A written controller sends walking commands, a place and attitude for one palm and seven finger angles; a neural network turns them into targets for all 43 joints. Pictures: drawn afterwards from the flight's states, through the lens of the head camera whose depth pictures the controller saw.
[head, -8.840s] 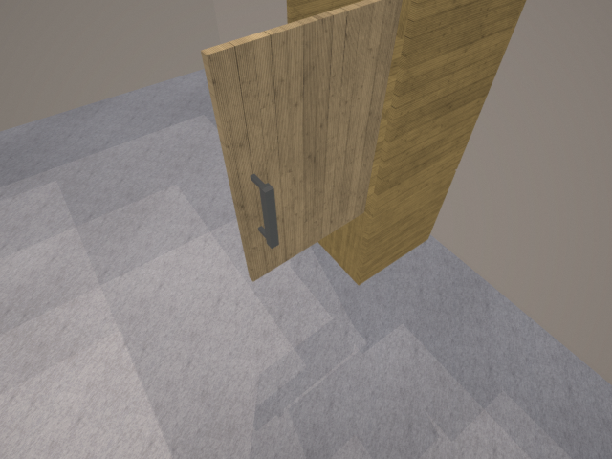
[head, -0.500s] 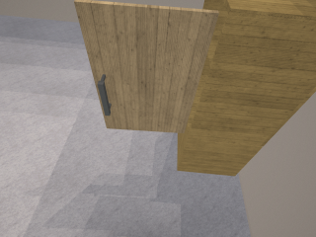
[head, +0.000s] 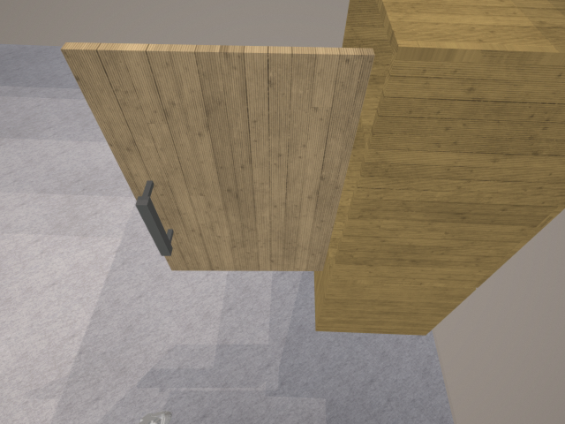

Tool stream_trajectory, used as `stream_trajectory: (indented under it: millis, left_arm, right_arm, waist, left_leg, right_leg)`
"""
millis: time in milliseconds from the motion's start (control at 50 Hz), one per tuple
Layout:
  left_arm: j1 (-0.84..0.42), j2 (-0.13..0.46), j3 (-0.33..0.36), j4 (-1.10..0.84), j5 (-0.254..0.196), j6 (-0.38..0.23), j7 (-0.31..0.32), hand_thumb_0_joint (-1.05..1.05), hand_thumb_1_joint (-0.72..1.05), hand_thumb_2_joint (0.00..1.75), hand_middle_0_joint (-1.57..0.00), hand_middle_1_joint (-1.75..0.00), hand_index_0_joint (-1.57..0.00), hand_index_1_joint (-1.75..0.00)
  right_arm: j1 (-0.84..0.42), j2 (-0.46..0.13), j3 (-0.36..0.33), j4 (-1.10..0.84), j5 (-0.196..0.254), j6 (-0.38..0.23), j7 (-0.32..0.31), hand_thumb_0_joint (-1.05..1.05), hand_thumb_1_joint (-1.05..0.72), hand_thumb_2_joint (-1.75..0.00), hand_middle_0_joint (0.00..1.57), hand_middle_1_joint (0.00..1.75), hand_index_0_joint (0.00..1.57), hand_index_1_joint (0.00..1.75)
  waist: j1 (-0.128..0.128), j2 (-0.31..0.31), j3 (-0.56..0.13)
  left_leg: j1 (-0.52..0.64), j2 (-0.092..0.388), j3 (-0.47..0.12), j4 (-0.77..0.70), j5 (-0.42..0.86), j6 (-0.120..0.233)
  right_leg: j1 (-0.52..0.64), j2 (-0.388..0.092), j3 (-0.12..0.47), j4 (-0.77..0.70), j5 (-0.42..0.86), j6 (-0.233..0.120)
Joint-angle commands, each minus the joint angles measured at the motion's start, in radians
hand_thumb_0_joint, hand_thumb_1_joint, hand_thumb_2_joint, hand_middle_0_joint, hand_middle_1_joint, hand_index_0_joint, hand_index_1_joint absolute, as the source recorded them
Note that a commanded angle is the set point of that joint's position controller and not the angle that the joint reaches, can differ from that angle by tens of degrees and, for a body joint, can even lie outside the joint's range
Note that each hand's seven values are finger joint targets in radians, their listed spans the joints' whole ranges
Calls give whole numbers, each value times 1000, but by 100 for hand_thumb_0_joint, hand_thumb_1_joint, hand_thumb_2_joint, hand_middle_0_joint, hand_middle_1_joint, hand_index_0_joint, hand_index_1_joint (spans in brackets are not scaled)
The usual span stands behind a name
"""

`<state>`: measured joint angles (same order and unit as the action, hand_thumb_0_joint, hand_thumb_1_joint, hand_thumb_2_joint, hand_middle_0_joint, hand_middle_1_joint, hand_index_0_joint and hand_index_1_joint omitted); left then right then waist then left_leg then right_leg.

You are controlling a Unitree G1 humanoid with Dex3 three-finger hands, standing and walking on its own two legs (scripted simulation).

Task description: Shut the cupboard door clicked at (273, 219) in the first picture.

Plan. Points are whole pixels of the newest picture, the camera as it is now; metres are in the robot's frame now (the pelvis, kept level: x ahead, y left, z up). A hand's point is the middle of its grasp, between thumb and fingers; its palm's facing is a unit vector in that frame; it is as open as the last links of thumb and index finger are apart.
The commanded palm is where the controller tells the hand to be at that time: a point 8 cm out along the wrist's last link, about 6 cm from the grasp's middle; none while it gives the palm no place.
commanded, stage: come to a stop and stand still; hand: left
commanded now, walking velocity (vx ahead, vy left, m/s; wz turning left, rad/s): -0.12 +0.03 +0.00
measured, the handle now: (158, 220) +0.48 +0.27 -0.08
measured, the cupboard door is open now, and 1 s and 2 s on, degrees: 92 92 92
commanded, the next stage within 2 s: look again from close up in 1.24 s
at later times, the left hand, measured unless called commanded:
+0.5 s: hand out of the picture -0.01 +0.21 -0.17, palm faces +0.01 -0.96 -0.27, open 7.4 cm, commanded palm none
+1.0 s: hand out of the picture -0.05 +0.23 -0.18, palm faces -0.01 -0.98 -0.20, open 7.4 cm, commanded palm none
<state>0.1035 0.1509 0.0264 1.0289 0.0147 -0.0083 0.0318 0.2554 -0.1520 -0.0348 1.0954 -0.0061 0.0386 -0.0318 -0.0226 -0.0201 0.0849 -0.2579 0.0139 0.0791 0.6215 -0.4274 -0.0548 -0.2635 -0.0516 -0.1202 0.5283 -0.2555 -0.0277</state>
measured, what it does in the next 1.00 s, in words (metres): steps on the spot: left foot, then right foot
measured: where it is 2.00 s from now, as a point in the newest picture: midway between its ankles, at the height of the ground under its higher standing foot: outside the picture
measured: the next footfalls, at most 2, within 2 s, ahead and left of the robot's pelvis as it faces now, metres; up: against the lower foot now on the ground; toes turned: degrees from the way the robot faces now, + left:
left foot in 0.04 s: +0.06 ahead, +0.12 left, +0.00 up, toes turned +5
right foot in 0.36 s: -0.02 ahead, -0.11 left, +0.00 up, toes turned -4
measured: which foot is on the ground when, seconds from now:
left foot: up 0.00-0.02, down 0.04-1.00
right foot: down 0.00-0.08, up 0.10-0.34, down 0.36-1.00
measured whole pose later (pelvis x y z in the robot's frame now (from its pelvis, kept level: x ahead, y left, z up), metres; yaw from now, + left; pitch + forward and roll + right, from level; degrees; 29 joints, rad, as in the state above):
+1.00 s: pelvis -0.07 +0.04 +0.00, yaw +0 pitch -1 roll -1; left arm 0.31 0.20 0.00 0.98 0.03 0.01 0.03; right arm 0.23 -0.17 -0.03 1.03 -0.02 0.02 0.00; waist 0.00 -0.01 0.04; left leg -0.34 0.00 0.10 0.51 -0.16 0.07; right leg -0.22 -0.03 -0.02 0.50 -0.26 0.03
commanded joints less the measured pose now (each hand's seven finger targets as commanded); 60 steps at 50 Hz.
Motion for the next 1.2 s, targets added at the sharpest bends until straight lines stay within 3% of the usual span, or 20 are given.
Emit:
stream_trajectory:
  millis: [0, 20, 40, 60, 80, 120, 160, 240, 280, 320, 340, 360, 380, 400, 420, 480, 540, 620, 780, 1180]
  left_arm:
    - [65, 201, 56, -37, -5, 15, 16, 0, 90, 90, -20, -30, -20, -30]
    - [70, 175, 54, -51, -7, 22, 12, 0, 90, 90, -20, -30, -20, -30]
    - [86, 133, 47, -65, -5, 32, 9, 0, 90, 90, -20, -30, -20, -30]
    - [71, 109, 39, -76, -6, 46, 14, 0, 90, 90, -20, -30, -20, -30]
    - [60, 118, 42, -77, -4, 58, 12, 0, 90, 90, -20, -30, -20, -30]
    - [89, 109, 46, -62, -3, 58, 4, 0, 90, 90, -20, -30, -20, -30]
    - [95, 96, 39, -58, -2, 52, -2, 0, 90, 90, -20, -30, -20, -30]
    - [109, 93, 22, -56, -3, 43, -4, 0, 90, 90, -20, -30, -20, -30]
    - [164, 104, 20, -36, -4, 33, -2, 0, 90, 90, -20, -30, -20, -30]
    - [177, 149, 18, -22, 2, 15, 6, 0, 90, 90, -20, -30, -20, -30]
    - [208, 289, 0, -94, 22, -1, 12, 0, 90, 90, -20, -30, -20, -30]
    - [226, 222, 7, -112, 22, 7, 20, 0, 90, 90, -20, -30, -20, -30]
    - [202, 215, 8, -124, 13, 0, 22, 0, 90, 90, -20, -30, -20, -30]
    - [208, 199, 14, -146, 12, -4, 25, 0, 90, 90, -20, -30, -20, -30]
    - [209, 198, 15, -156, 13, -7, 27, 0, 90, 90, -20, -30, -20, -30]
    - [212, 209, 18, -166, 13, -14, 29, 0, 90, 90, -20, -30, -20, -30]
    - [219, 188, 9, -172, 13, -3, 24, 0, 90, 90, -20, -30, -20, -30]
    - [219, 178, 7, -162, 10, 5, 18, 0, 90, 90, -20, -30, -20, -30]
    - [255, 155, 0, -125, 13, 6, 10, 0, 90, 90, -20, -30, -20, -30]
    - [339, 143, -7, -6, 18, 6, 8, 0, 90, 90, -20, -30, -20, -30]
  right_arm:
    - [112, -83, -25, -40, -4, 1, 4, 0, -90, -90, 20, 30, 20, 30]
    - [110, -114, -31, -50, -10, -3, 5, 0, -90, -90, 20, 30, 20, 30]
    - [99, -156, -38, -72, -18, -10, 5, 0, -90, -90, 20, 30, 20, 30]
    - [72, -187, -40, -90, -21, -12, 3, 0, -90, -90, 20, 30, 20, 30]
    - [46, -182, -37, -105, -24, -18, -10, 0, -90, -90, 20, 30, 20, 30]
    - [-9, -172, -24, -124, -28, -26, -20, 0, -90, -90, 20, 30, 20, 30]
    - [-16, -167, -20, -125, -25, -33, -21, 0, -90, -90, 20, 30, 20, 30]
    - [-10, -175, -25, -106, -18, -35, -12, 0, -90, -90, 20, 30, 20, 30]
    - [-15, -184, -27, -97, -8, -37, -7, 0, -90, -90, 20, 30, 20, 30]
    - [-23, -141, -24, -102, 5, -34, 2, 0, -90, -90, 20, 30, 20, 30]
    - [-82, -211, -25, -201, -14, -53, 5, 0, -90, -90, 20, 30, 20, 30]
    - [-91, -172, -41, -221, -12, -62, 11, 0, -90, -90, 20, 30, 20, 30]
    - [-70, -166, -42, -219, -16, -56, 9, 0, -90, -90, 20, 30, 20, 30]
    - [-52, -149, -45, -230, -16, -51, 8, 0, -90, -90, 20, 30, 20, 30]
    - [-45, -128, -44, -237, -18, -46, 9, 0, -90, -90, 20, 30, 20, 30]
    - [-64, -100, -36, -238, -17, -39, 17, 0, -90, -90, 20, 30, 20, 30]
    - [-48, -112, -33, -218, -15, -41, 20, 0, -90, -90, 20, 30, 20, 30]
    - [-69, -155, -36, -211, -14, -37, 23, 0, -90, -90, 20, 30, 20, 30]
    - [-55, -169, -28, -181, -15, -37, 27, 0, -90, -90, 20, 30, 20, 30]
    - [-37, -182, -32, -69, -4, -33, 27, 0, -90, -90, 20, 30, 20, 30]
  waist:
    - [7, -122, -129]
    - [9, -25, -138]
    - [17, 158, -135]
    - [7, 277, -91]
    - [4, 248, -71]
    - [35, 171, -66]
    - [33, 141, -95]
    - [17, 160, -122]
    - [35, 113, -147]
    - [18, -14, -97]
    - [24, 72, 6]
    - [30, 42, -106]
    - [16, -86, -192]
    - [19, -199, -195]
    - [15, -229, -167]
    - [12, -84, -95]
    - [14, -15, -72]
    - [18, 55, 5]
    - [27, 72, -40]
    - [32, 37, -12]
  left_leg:
    - [58, 26, -3, -145, 239, 7]
    - [127, 97, -63, -181, 426, 41]
    - [100, 241, -216, -243, 596, 119]
    - [6, 328, -292, -336, 661, 211]
    - [-26, 339, -304, -349, 641, 252]
    - [15, 299, -242, -297, 662, 259]
    - [85, 266, -194, -277, 709, 243]
    - [136, 250, -177, -285, 599, 223]
    - [123, 225, -162, -248, 559, 185]
    - [49, 119, -105, -201, 299, 89]
    - [65, 41, -123, -200, 339, 76]
    - [88, 81, -116, -106, 393, 75]
    - [85, 82, -115, -45, 444, 86]
    - [19, 61, -90, -5, 355, 83]
    - [-42, 28, -67, 5, 241, 74]
    - [-61, 14, -52, -19, 188, 69]
    - [29, 51, -63, -69, 325, 84]
    - [-37, 95, -133, -171, 153, 99]
    - [-70, 110, -165, -278, -24, 104]
    - [-48, 119, -169, -378, -102, 91]
  right_leg:
    - [84, -228, 165, -34, 656, -94]
    - [-6, -170, 130, 1, 438, -48]
    - [-51, -64, 47, 85, 108, 17]
    - [-59, 22, 34, 261, -256, 40]
    - [-83, 30, 114, 417, -340, 31]
    - [-128, 25, 157, 497, -298, 25]
    - [-123, 24, 140, 433, -267, 33]
    - [-34, 19, 92, 179, -230, 34]
    - [74, 19, 85, -27, -65, 35]
    - [88, -73, 236, -200, 100, -3]
    - [26, -58, 216, -98, 250, 4]
    - [-27, -79, 215, -63, 176, 13]
    - [23, -73, 235, -56, 266, -1]
    - [53, -103, 259, -75, 348, -12]
    - [71, -136, 291, -78, 406, -33]
    - [43, -159, 307, -74, 387, -62]
    - [-30, -91, 243, -69, 234, -34]
    - [-82, -26, 191, -90, -71, -6]
    - [-24, -12, 149, -98, -117, 5]
    - [-30, -20, 147, -133, -128, 15]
